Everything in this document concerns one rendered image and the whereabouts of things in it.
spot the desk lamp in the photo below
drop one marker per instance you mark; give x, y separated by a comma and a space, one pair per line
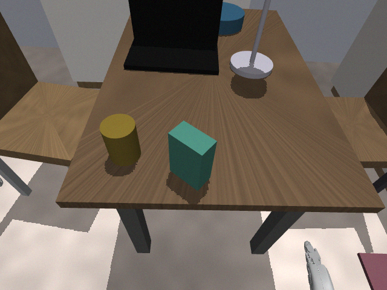
251, 64

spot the chair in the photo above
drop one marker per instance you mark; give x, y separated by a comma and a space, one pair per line
39, 121
364, 122

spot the table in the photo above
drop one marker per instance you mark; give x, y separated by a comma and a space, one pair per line
279, 146

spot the right robot hand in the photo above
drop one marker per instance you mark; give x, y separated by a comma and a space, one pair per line
318, 275

